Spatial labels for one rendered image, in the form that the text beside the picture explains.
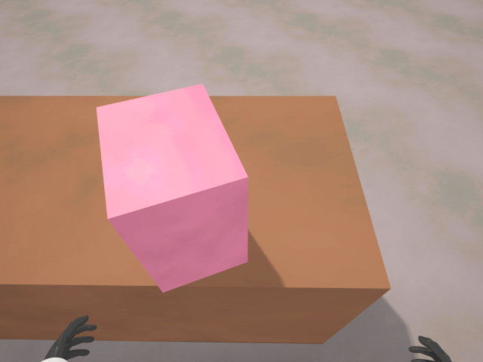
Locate pedestal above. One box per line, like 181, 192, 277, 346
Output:
0, 96, 391, 344

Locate robot right hand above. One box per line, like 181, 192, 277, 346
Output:
409, 336, 452, 362

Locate robot left hand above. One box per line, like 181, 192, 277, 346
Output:
44, 315, 97, 360

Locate carton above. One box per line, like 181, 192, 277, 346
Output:
97, 84, 248, 293

